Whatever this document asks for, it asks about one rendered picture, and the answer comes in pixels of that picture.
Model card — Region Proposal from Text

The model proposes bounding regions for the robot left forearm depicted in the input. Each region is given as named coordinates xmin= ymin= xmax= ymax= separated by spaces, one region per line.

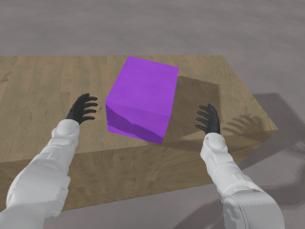
xmin=6 ymin=119 xmax=80 ymax=207

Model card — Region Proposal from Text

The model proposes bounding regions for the robot right upper arm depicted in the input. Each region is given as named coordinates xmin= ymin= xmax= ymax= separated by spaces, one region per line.
xmin=223 ymin=192 xmax=285 ymax=229

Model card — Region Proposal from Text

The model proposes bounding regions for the robot right forearm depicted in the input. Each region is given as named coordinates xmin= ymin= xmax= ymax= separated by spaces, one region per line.
xmin=200 ymin=133 xmax=285 ymax=228

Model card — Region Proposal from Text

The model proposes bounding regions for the right robot hand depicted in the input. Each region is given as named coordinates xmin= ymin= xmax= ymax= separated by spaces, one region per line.
xmin=195 ymin=104 xmax=221 ymax=135

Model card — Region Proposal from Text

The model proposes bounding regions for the left robot hand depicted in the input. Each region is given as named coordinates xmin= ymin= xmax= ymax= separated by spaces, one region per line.
xmin=66 ymin=93 xmax=98 ymax=125

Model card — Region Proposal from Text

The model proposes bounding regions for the carton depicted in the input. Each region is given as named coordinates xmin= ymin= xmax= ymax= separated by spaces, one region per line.
xmin=105 ymin=56 xmax=179 ymax=144

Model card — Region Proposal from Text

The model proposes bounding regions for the pedestal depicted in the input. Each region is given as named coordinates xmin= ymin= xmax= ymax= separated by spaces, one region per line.
xmin=0 ymin=54 xmax=278 ymax=213

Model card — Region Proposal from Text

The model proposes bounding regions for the robot left upper arm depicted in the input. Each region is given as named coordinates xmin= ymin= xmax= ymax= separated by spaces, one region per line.
xmin=0 ymin=164 xmax=71 ymax=229

